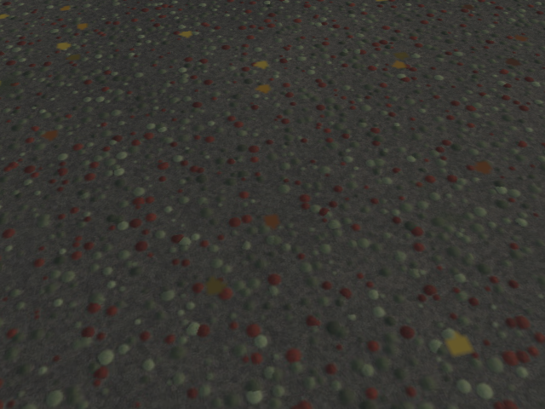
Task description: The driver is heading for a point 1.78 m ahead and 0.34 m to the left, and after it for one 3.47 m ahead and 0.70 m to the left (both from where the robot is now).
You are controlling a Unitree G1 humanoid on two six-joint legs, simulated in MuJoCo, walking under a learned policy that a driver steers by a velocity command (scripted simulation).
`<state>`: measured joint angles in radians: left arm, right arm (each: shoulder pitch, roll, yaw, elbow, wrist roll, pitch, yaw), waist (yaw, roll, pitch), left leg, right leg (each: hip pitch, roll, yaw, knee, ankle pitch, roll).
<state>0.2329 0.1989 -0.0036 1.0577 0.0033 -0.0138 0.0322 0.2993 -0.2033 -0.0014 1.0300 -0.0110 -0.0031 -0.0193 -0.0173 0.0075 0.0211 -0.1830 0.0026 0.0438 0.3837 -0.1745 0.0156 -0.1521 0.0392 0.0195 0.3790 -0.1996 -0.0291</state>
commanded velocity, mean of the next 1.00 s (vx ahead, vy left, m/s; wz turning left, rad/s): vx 0.00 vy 0.00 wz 0.00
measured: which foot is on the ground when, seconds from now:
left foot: down 0.00-1.00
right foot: down 0.00-1.00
